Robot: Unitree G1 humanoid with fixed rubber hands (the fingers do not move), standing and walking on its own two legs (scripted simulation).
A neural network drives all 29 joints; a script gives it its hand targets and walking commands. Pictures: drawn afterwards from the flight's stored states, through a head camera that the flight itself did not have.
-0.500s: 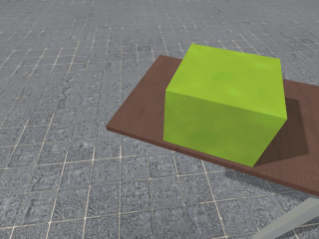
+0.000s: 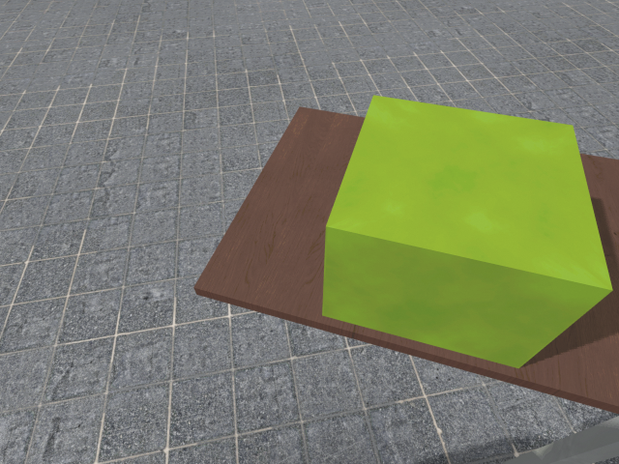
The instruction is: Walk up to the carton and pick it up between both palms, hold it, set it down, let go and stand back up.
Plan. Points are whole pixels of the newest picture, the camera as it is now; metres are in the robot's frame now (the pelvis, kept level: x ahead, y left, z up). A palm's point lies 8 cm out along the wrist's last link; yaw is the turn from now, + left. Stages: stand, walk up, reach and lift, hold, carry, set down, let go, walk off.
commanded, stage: walk up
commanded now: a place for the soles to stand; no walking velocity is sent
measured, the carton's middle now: (442, 224) +0.46 -0.16 +0.04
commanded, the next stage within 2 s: none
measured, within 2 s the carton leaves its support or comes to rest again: neither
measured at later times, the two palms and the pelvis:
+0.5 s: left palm out of the picture +0.13 +0.26 -0.14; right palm out of the picture +0.07 -0.24 -0.12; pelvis +0.00 +0.02 -0.01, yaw -9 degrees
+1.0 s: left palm out of the picture +0.10 +0.21 -0.13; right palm out of the picture -0.05 -0.24 -0.14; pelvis -0.01 +0.00 +0.00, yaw -18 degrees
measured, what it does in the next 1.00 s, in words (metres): steps on the spot, turning right: right foot, then left foot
